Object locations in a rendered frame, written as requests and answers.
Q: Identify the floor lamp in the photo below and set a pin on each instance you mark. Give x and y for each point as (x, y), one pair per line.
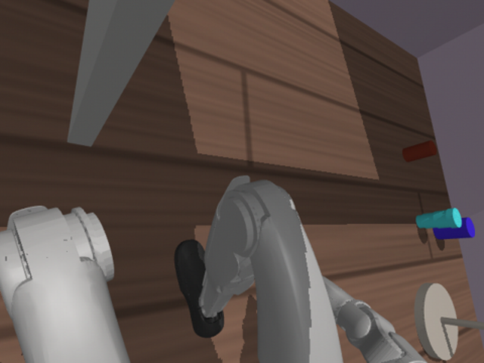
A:
(436, 321)

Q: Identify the right robot foot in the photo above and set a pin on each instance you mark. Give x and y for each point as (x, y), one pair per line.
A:
(190, 270)

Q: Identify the right robot hand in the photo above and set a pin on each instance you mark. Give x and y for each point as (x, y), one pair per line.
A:
(338, 297)

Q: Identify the right robot arm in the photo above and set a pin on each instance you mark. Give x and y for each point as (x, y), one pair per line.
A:
(374, 336)

